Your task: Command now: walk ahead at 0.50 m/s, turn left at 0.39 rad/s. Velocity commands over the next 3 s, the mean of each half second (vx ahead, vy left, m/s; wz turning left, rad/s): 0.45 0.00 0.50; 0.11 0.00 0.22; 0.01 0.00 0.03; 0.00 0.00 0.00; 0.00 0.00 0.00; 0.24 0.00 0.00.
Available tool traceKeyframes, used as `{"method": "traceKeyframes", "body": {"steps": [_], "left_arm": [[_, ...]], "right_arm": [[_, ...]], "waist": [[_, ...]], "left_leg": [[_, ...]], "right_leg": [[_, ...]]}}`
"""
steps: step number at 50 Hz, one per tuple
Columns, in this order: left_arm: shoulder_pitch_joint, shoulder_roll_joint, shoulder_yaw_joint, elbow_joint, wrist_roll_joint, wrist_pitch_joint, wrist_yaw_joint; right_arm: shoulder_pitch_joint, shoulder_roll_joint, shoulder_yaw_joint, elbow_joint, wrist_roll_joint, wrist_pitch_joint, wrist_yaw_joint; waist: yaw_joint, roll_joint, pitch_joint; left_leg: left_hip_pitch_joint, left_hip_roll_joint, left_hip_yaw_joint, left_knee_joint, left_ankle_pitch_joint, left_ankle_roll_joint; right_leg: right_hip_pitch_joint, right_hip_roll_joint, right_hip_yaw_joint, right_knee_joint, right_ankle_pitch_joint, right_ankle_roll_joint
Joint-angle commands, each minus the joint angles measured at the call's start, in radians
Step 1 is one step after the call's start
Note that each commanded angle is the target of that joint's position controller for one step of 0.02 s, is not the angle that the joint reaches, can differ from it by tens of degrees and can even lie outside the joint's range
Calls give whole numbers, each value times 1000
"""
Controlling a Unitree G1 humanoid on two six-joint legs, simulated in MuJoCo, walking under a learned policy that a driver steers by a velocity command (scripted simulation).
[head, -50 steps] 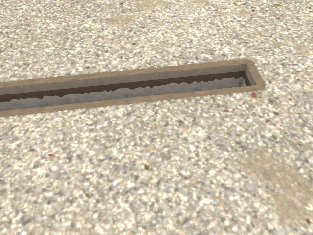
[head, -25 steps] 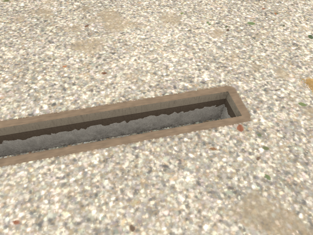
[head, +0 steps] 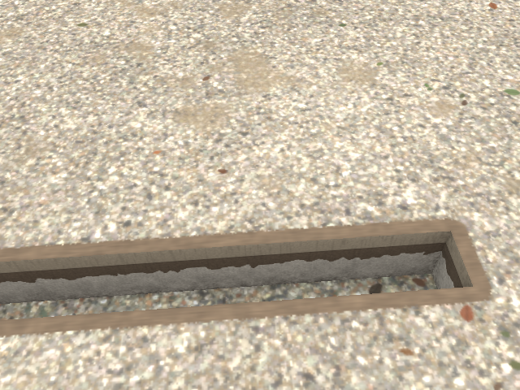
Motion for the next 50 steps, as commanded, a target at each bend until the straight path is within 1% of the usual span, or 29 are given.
{"method": "traceKeyframes", "body": {"steps": [1, 5, 8, 10, 11, 12, 13, 14, 15, 16, 17, 18, 19, 21, 24, 28, 30, 34, 35, 36, 37, 38, 39, 41, 44, 46, 48, 49, 50], "left_arm": [[-72, 143, 26, -61, -1, -16, 16], [3, 159, 31, -29, -15, 1, 27], [28, 179, 40, -19, -26, 32, 34], [1, 208, 50, -32, -38, 48, 43], [-15, 222, 53, -39, -41, 56, 48], [-43, 228, 53, -46, -44, 63, 51], [-38, 220, 47, -58, -37, 59, 54], [58, 71, 7, -95, 13, 39, 36], [22, 93, -1, -128, -21, -5, 16], [-86, 151, 18, -151, -67, -34, 4], [-132, 150, 16, -166, -70, -49, 4], [-154, 148, 20, -160, -44, -51, 12], [-142, 169, 31, -155, -24, -40, 17], [-109, 155, 35, -160, -15, -4, 24], [-155, 108, 24, -195, -5, 24, 34], [-234, 90, 13, -216, -12, 28, 12], [-284, 95, 14, -238, -13, 32, 3], [-241, 135, 24, -250, 2, 11, -17], [-199, 141, 24, -244, 13, 3, -16], [-183, 183, 28, -251, 33, -2, -11], [-170, 164, 22, -242, 43, 12, -10], [-143, 90, 4, -225, 27, 30, -10], [-143, 63, -12, -216, 5, 39, -13], [-183, 108, -5, -213, -1, 54, -15], [-289, 116, 0, -221, 4, 72, -16], [-277, 117, 4, -200, -5, 86, -14], [-245, 105, 0, -171, -17, 92, -14], [-234, 96, -4, -160, -15, 89, -18], [-243, 100, -5, -155, -9, 86, -22]], "right_arm": [[-13, -28, -6, -53, -8, -7, 13], [-140, 0, 10, -112, -10, -7, 34], [-183, 1, 11, -162, -11, 2, 49], [-147, -31, -4, -180, -12, 8, 57], [-79, -59, -20, -174, -11, 10, 59], [58, -102, -45, -145, -8, 11, 55], [206, -177, -80, -113, -4, 15, 37], [230, -275, -95, -104, 12, 18, 21], [256, -242, -77, -132, 2, 5, 31], [244, -169, -60, -124, -9, -4, 36], [192, -134, -50, -129, -8, -11, 34], [104, -104, -40, -152, -16, -14, 31], [51, -84, -31, -178, -29, -14, 26], [32, -102, -33, -193, -31, -13, 15], [62, -155, -49, -187, -19, 1, -7], [98, -122, -42, -170, -10, 33, -27], [107, -112, -36, -161, -17, 45, -28], [66, -85, -19, -176, -21, 54, -40], [54, -76, -13, -180, -22, 50, -39], [96, -47, -4, -196, -45, 45, -36], [236, -36, 0, -164, -42, 51, -37], [241, -72, -1, -150, -43, 69, -36], [191, -109, -13, -159, -31, 87, -36], [135, -112, -22, -151, -24, 112, -36], [131, -54, -10, -124, -19, 121, -32], [136, -26, -3, -99, -27, 111, -28], [137, -28, -4, -87, -45, 108, -21], [122, -43, -3, -97, -60, 109, -20], [104, -61, 0, -116, -62, 107, -22]], "waist": [[-26, -104, 32], [28, -79, 81], [27, -91, 94], [-14, -123, 43], [-57, -142, -5], [-137, -133, -77], [-207, -65, -163], [-106, 199, -236], [-131, 155, -395], [-166, 72, -277], [-141, 18, -167], [-93, -40, -82], [-57, -37, -65], [-15, -43, -57], [-15, -28, -56], [-68, 40, -97], [-86, 59, -98], [-43, 54, -97], [-12, 30, -108], [-43, -60, -175], [-88, -224, -247], [-57, -316, -261], [-45, -266, -198], [-48, -159, -114], [-76, -182, -67], [-72, -198, -90], [-79, -177, -99], [-71, -145, -90], [-58, -119, -61]], "left_leg": [[14, 11, 11, -145, 178, -5], [0, 0, 82, -282, 212, 14], [-36, -24, 131, -326, 83, 42], [71, -77, 189, -328, -22, 76], [174, -114, 216, -323, -69, 97], [362, -155, 230, -369, -37, 127], [639, -121, 113, -434, 4, 174], [965, 126, -357, -459, 8, 322], [1108, 258, -771, -644, -188, 449], [1052, 222, -645, -676, -182, 380], [916, 176, -502, -672, -131, 335], [753, 134, -392, -672, 55, 305], [641, 104, -301, -670, 268, 293], [525, 73, -216, -668, 500, 283], [442, 16, -128, -649, 628, 253], [433, -35, -74, -607, 514, 167], [466, -25, -109, -584, 440, 155], [567, 25, -207, -468, 424, 146], [551, -14, -198, -412, 370, 110], [495, -87, -160, -305, 205, 68], [374, -158, -103, -168, -172, 4], [321, -169, -64, -78, -516, -44], [251, -143, -60, -4, -595, -73], [219, -115, -36, 80, -529, -107], [352, -74, 24, -158, -430, -93], [471, -88, 61, -351, -244, -68], [567, -104, 83, -489, -108, -41], [588, -68, 44, -497, -87, -23], [565, -23, 0, -524, -115, 2]], "right_leg": [[-50, -260, 61, -148, 237, -109], [45, -291, -7, -130, 278, -99], [174, -334, -34, -35, 460, -91], [204, -341, -61, 80, 761, -69], [202, -335, -73, 190, 903, -56], [152, -305, -92, 372, 933, -30], [-30, -262, -95, 639, 714, 15], [-433, -85, -58, 998, -210, 72], [-627, 13, 183, 1188, -435, 78], [-726, -53, 241, 1178, -359, 48], [-728, -96, 228, 1102, -274, 30], [-670, -125, 218, 1016, -220, 36], [-582, -143, 217, 967, -193, 49], [-491, -145, 202, 885, -186, 83], [-455, -101, 165, 677, -63, 123], [-352, -54, 152, 411, 238, 112], [-352, -49, 166, 375, 242, 97], [-313, -65, 190, 266, 169, 25], [-212, -93, 202, 174, 361, -5], [-57, -202, 294, 202, 680, -51], [107, -328, 441, 241, 795, -193], [102, -396, 580, 176, 666, -257], [55, -406, 638, 127, 448, -250], [-55, -359, 592, 76, 198, -196], [-200, -253, 429, 13, -22, -114], [-213, -211, 364, 17, -91, -101], [-235, -181, 328, 24, -233, -60], [-263, -168, 315, 30, -297, -24], [-282, -143, 289, 61, -287, 0]]}}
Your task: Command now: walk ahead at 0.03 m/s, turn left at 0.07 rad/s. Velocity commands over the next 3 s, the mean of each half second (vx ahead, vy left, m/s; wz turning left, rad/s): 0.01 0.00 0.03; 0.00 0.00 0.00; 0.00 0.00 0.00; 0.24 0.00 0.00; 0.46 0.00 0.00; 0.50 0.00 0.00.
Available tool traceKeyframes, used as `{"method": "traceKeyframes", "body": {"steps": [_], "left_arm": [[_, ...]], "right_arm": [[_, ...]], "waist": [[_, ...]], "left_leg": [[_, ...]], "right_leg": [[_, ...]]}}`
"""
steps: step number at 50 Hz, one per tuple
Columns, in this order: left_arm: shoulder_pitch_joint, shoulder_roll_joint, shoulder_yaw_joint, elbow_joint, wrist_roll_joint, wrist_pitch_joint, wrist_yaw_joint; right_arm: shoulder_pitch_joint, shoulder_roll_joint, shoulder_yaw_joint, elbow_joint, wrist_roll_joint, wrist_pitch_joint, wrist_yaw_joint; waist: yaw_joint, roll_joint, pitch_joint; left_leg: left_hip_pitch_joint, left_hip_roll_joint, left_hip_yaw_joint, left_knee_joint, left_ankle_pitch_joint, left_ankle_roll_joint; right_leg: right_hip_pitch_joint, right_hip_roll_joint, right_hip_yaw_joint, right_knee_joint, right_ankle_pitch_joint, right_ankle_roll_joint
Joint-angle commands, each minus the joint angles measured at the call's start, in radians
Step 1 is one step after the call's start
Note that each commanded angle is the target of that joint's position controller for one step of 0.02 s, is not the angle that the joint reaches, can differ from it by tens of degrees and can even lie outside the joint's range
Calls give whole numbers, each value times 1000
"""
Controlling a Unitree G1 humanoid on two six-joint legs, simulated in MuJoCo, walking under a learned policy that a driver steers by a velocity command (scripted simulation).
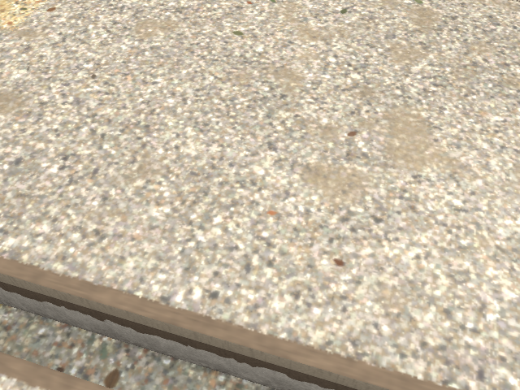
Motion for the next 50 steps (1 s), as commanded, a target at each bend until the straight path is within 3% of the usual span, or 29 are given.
{"method": "traceKeyframes", "body": {"steps": [1, 3, 6, 9, 19, 28, 50], "left_arm": [[-66, 108, 26, -64, 0, -16, -1], [-60, 94, 19, -44, 7, -18, 4], [-31, 121, 26, -3, 2, -16, 16], [-30, 120, 25, 28, -4, -12, 19], [-30, 147, 25, 136, -8, 4, 40], [-20, 159, 23, 201, -9, 11, 55], [49, 150, 10, 258, -8, 16, 64]], "right_arm": [[52, -122, -22, -25, -5, -17, -1], [0, -72, -3, -29, -12, -42, 0], [8, -88, -4, -19, -3, -68, -5], [44, -80, 1, 7, 8, -67, -8], [32, -69, 14, 65, 8, -63, -5], [23, -67, 27, 128, 8, -65, -2], [84, -52, 62, 231, 10, -70, -5]], "waist": [[19, 43, -63], [33, 85, -59], [29, 33, -62], [17, 18, -69], [10, -4, -62], [14, 3, -52], [14, -9, -9]], "left_leg": [[-33, 43, -44, -127, -74, 77], [-124, 42, -52, -196, -96, 52], [-55, 28, -35, -167, 90, 25], [-6, 20, -26, -154, 181, 33], [52, 9, -5, -181, 285, 43], [55, 1, 10, -208, 258, 48], [0, -17, 35, -241, 96, 44]], "right_leg": [[57, -63, 74, -138, -233, -18], [193, -62, 55, -56, -51, -10], [189, -73, 61, -41, 96, -25], [188, -74, 59, -43, 148, -17], [208, -75, 63, -58, 189, -1], [210, -72, 58, -70, 160, 7], [195, -58, 55, -90, 88, 8]]}}
Over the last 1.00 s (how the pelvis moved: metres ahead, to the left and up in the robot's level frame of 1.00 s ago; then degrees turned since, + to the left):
0.40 0.09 -0.02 23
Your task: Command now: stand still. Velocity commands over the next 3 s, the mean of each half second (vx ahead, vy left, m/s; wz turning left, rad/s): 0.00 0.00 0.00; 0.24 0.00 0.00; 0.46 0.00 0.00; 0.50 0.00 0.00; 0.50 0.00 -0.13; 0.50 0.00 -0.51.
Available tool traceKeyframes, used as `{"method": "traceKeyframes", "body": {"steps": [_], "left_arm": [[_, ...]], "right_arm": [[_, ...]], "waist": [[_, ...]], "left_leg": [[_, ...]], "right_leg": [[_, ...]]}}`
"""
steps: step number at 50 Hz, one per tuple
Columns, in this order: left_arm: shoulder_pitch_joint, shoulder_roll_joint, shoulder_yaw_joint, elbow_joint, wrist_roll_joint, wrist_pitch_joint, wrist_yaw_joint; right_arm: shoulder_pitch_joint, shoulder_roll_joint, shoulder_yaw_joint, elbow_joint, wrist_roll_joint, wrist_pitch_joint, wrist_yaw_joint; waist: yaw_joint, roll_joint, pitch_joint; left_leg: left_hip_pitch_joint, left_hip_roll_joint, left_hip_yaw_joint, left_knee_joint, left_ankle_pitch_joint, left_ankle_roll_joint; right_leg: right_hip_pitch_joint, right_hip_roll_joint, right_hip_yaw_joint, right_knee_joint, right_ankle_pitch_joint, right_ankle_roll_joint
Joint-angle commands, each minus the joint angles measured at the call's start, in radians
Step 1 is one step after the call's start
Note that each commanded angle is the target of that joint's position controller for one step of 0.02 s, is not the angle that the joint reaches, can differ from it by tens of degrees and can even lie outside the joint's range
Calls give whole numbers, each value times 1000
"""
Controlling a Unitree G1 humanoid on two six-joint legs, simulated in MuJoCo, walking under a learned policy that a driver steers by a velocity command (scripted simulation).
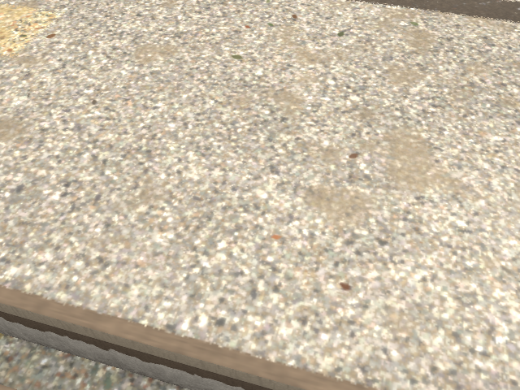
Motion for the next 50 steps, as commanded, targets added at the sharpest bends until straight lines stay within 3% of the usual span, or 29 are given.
{"method": "traceKeyframes", "body": {"steps": [1, 28, 30, 31, 33, 35, 37, 39, 40, 41, 42, 43, 44, 45, 46, 48, 49, 50], "left_arm": [[10, 109, 13, -26, 0, -7, 3], [76, 84, 0, -30, -3, -7, 3], [100, 73, -2, -16, -3, -5, 5], [106, 83, 3, -14, -8, -5, 7], [102, 82, 8, -15, -6, -16, 6], [98, 51, 5, -22, -5, -42, -5], [102, 51, 9, -30, -9, -68, -21], [140, 56, 16, -21, -13, -87, -29], [200, 53, 19, -1, -17, -97, -31], [258, 85, 30, 19, -24, -103, -31], [378, 165, 55, 49, -40, -108, -33], [517, 214, 67, 64, -27, -114, -39], [438, 180, 50, 33, 6, -133, -42], [364, 159, 44, 0, 9, -146, -44], [323, 138, 36, -17, 1, -149, -45], [301, 71, 12, -23, -15, -131, -35], [305, 62, 8, -25, -14, -119, -28], [307, 80, 11, -30, -10, -112, -20]], "right_arm": [[49, -101, -13, -14, 1, -7, -3], [123, -78, 4, 20, 4, -10, -7], [148, -66, 6, 34, 5, -8, -10], [141, -87, -1, 28, 9, -7, -14], [123, -119, -11, 2, 12, -8, -19], [144, -147, -23, -7, 21, -16, -20], [137, -179, -36, -17, 27, -23, -19], [90, -173, -39, -38, 30, -34, -15], [57, -159, -36, -55, 33, -42, -11], [44, -109, -24, -71, 31, -52, -8], [34, -60, -11, -96, 21, -69, -4], [13, -76, -12, -119, 29, -91, -3], [-16, -103, -23, -134, 46, -111, 5], [-21, -106, -26, -136, 52, -125, 14], [-30, -116, -33, -140, 46, -131, 20], [-64, -135, -54, -154, 38, -123, 26], [-90, -119, -53, -169, 41, -117, 32], [-131, -98, -48, -183, 39, -112, 35]], "waist": [[-1, 9, 9], [-7, 6, 20], [-5, 18, 10], [-4, 38, 32], [-13, 63, 111], [-21, 116, 147], [-15, 163, 158], [12, 143, 168], [37, 111, 169], [46, 3, 170], [83, -204, 126], [140, -313, 30], [88, -204, 40], [55, -137, 41], [32, -89, 37], [18, -83, 46], [18, -85, 62], [27, -77, 75]], "left_leg": [[-145, 35, -25, -109, 99, 7], [-160, 30, -5, -95, 80, -3], [-166, 16, 5, -106, -93, 3], [-185, 18, -7, -107, -208, 18], [-230, 57, -71, -136, -386, 60], [-216, 131, -170, -175, -447, 105], [-191, 221, -274, -212, -453, 147], [-223, 212, -249, -178, -356, 140], [-248, 167, -184, -115, -289, 116], [-291, 79, -77, 17, -202, 75], [-411, -7, 42, 271, -114, 25], [-551, -43, 13, 549, -199, 14], [-628, -6, -81, 746, -230, 32], [-645, 32, -105, 833, -186, 57], [-653, 73, -95, 839, -133, 72], [-617, 137, -59, 724, -49, 74], [-603, 147, -39, 618, -23, 66], [-580, 138, -11, 517, 4, 54]], "right_leg": [[101, -4, -5, -39, 112, -46], [99, 6, 1, -27, 132, -57], [102, 36, -26, -18, -65, -55], [68, 59, -50, 12, -196, -59], [-41, 80, -66, 59, -351, -75], [-102, 77, -84, 130, -304, -79], [-126, 58, -106, 203, -208, -80], [-52, 44, -94, 149, -177, -94], [5, 37, -67, 94, -184, -105], [60, -1, 41, 10, -234, -134], [218, -117, 281, -112, -252, -213], [386, -281, 610, -235, -234, -317], [370, -318, 629, -223, -102, -329], [337, -319, 545, -213, 12, -327], [316, -307, 445, -218, 115, -310], [284, -237, 261, -263, 195, -259], [272, -207, 205, -294, 154, -238], [251, -192, 171, -318, 136, -234]]}}
Over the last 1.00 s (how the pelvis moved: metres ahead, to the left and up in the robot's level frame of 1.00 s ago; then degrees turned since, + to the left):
0.03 0.03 0.01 -2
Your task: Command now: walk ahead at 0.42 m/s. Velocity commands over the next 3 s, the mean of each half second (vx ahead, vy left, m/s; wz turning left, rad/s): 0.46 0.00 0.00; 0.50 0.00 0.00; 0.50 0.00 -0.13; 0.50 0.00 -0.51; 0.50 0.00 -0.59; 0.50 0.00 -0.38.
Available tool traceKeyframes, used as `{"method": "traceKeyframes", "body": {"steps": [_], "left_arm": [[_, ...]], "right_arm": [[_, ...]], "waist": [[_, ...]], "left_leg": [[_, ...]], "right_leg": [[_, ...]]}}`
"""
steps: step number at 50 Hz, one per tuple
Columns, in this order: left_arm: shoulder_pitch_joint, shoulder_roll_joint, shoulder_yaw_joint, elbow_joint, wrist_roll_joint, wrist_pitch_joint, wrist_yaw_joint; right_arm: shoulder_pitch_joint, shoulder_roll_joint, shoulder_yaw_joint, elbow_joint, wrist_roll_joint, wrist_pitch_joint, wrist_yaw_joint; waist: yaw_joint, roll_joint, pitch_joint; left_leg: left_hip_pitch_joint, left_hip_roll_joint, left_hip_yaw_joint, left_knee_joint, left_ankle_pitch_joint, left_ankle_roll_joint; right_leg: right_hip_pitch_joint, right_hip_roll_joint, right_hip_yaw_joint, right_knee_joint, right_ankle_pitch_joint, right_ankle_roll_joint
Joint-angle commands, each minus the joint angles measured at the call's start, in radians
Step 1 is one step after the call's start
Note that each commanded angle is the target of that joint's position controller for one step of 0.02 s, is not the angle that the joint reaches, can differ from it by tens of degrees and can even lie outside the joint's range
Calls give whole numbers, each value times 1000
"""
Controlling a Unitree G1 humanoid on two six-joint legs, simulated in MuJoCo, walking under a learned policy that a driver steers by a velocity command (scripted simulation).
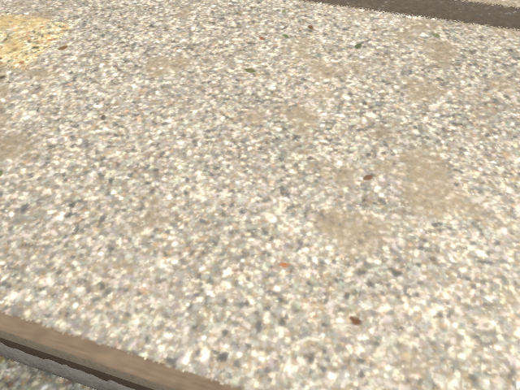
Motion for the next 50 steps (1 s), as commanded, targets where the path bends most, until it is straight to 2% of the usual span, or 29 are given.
{"method": "traceKeyframes", "body": {"steps": [1, 4, 7, 8, 10, 11, 12, 14, 15, 17, 19, 20, 21, 23, 25, 27, 31, 33, 35, 36, 37, 38, 39, 42, 43, 44, 45, 47, 50], "left_arm": [[21, 144, 15, -46, -6, 13, 23], [5, 220, 35, -61, -5, 23, 32], [-15, 179, 38, -74, -11, 31, 16], [-73, 191, 44, -76, 7, 25, 15], [-269, 162, 39, -147, -10, 6, 11], [-262, 88, 22, -174, 0, -9, 11], [28, 10, 1, -118, 9, -31, 0], [-52, 98, 38, -172, -78, -23, 4], [-117, 137, 52, -196, -76, 3, 13], [-138, 122, 52, -225, -35, 36, 15], [-166, 100, 52, -229, -12, 29, -2], [-288, 133, 66, -276, -44, 15, -2], [-335, 114, 58, -288, -46, 8, -4], [-423, 105, 47, -334, -30, 6, -14], [-507, 58, 22, -362, -12, -1, -30], [-550, 29, 16, -373, -2, -19, -45], [-685, 60, 16, -436, 5, -39, -58], [-685, 95, 24, -459, 6, -62, -69], [-354, 205, 77, -368, -7, -40, -43], [-110, 247, 91, -295, 10, -17, -28], [44, 321, 101, -248, 33, -18, -47], [53, 248, 94, -239, 62, -7, -32], [-84, 199, 77, -269, 56, -2, -25], [-243, 128, 50, -303, 53, -38, -32], [-224, 124, 51, -252, 33, -45, -32], [-238, 96, 37, -244, 18, -42, -35], [-287, 111, 43, -226, -3, -32, -35], [-287, 124, 42, -236, 4, -1, -25], [-243, 172, 40, -239, 27, -27, -15]], "right_arm": [[-106, -11, -5, -90, -5, -8, 15], [-195, -13, -3, -131, -11, 3, 31], [-93, -56, -20, -100, 2, 16, 32], [66, -95, -47, -48, -3, 5, 41], [409, -177, -104, 72, -9, -9, 46], [443, -230, -110, 106, -18, -19, 51], [224, -163, -54, 5, -13, -24, 52], [132, -131, -46, 4, 15, -40, 94], [31, -100, -34, -22, 20, -46, 102], [-42, -98, -38, -37, -5, -47, 86], [94, -89, -42, 3, -23, -47, 43], [156, -60, -32, 33, -18, -58, 17], [227, -71, -36, 44, -23, -59, 5], [325, -70, -38, 65, 11, -51, -15], [220, -76, -29, -6, 6, -15, -50], [223, -124, -35, -4, 13, -29, -55], [310, -85, -32, 53, -6, -25, -27], [359, -145, -58, 49, -22, 3, -17], [321, -158, -60, 33, -38, 18, -3], [274, -141, -57, -5, -48, 20, 8], [400, 80, 13, -46, -36, 3, 40], [332, -22, -15, -39, 9, -24, 43], [236, -83, -33, -78, 31, -36, 43], [143, -126, -54, -78, 0, -22, 20], [204, -68, -47, -53, 8, 12, 0], [249, -30, -38, -49, 16, 32, -11], [218, -15, -25, -86, -4, 36, -16], [115, -2, -11, -123, -21, 44, -24], [20, -42, -20, -127, -39, 29, -6]], "waist": [[-1, -99, 108], [2, -108, 104], [-49, -147, 72], [-141, -167, 14], [-356, -101, -118], [-335, 202, -30], [-84, 379, -60], [-22, 110, 78], [-2, -9, 131], [26, 1, 110], [-9, 8, 79], [-17, 69, 140], [-50, 95, 164], [-77, 28, 172], [-74, -59, 187], [-72, -31, 179], [-97, 60, 160], [-75, 76, 88], [78, 189, -82], [174, 174, -267], [73, -127, -459], [106, -45, -570], [76, -93, -408], [-27, -19, -159], [-59, -87, -93], [-100, -86, -61], [-141, -101, -21], [-119, -119, 32], [-71, -71, -28]], "left_leg": [[-174, 72, -18, -237, 95, -18], [-46, 15, 45, -371, 156, -32], [140, -16, 72, -317, 203, -17], [297, 11, -4, -226, 326, 11], [605, -24, 31, -354, 257, 41], [633, 93, -128, -574, 258, 105], [612, 247, -500, -581, 594, 204], [359, 349, -646, -856, 84, 280], [249, 329, -571, -876, 20, 253], [164, 253, -389, -908, 86, 212], [330, 239, -336, -891, 284, 214], [449, 217, -275, -904, 238, 141], [482, 201, -253, -932, 229, 134], [539, 183, -225, -980, 203, 120], [328, 125, -92, -1068, 269, 125], [247, 127, -20, -1117, 353, 104], [508, 146, 58, -1015, 591, 39], [639, 171, 45, -884, 853, 31], [589, 141, 52, -555, 1169, 4], [307, 143, 4, -313, 958, 11], [-198, -50, -63, 111, -61, -49], [-200, -81, -223, 263, -169, -26], [-256, -10, -197, 243, -111, -1], [-63, 80, -142, 307, 6, 30], [-116, 68, -122, 483, -58, 30], [-163, 79, -130, 489, -43, 39], [-204, 101, -150, 415, 47, 31], [-231, 113, -90, 171, 126, -30], [-222, 121, -72, -4, 308, -51]], "right_leg": [[61, -237, 208, -238, 206, -191], [-22, -220, 152, -263, 176, -200], [-123, -217, 80, -176, 321, -190], [-169, -264, 57, -58, 540, -170], [-300, -155, 3, 458, 680, -98], [-500, -3, -11, 929, 13, -56], [-690, 78, 165, 1065, -359, -92], [-749, -20, 132, 1113, -206, -129], [-718, -78, 135, 1061, -123, -120], [-609, -141, 136, 908, -2, -85], [-755, -162, 128, 915, 94, -58], [-874, -173, 150, 825, 89, -70], [-940, -159, 109, 777, 108, -73], [-959, -142, 88, 589, 224, -45], [-721, -77, -44, 368, 424, -1], [-547, -64, -63, 321, 605, -25], [-566, -46, -58, 167, 537, -80], [-490, 20, -119, 68, 367, -98], [-104, 52, -111, 44, 338, -148], [346, -108, 60, 213, 432, -192], [814, -434, 587, 172, 332, -438], [713, -410, 719, 50, 148, -386], [550, -351, 562, -13, 70, -331], [-21, -277, 365, -173, 85, -252], [-118, -289, 341, -197, 78, -254], [-172, -269, 278, -219, -8, -245], [-259, -246, 227, -211, -79, -221], [-329, -199, 139, -245, -62, -242], [-246, -237, 125, -274, 139, -287]]}}
Over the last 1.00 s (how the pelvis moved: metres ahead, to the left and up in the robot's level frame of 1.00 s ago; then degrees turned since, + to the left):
0.10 -0.03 0.00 1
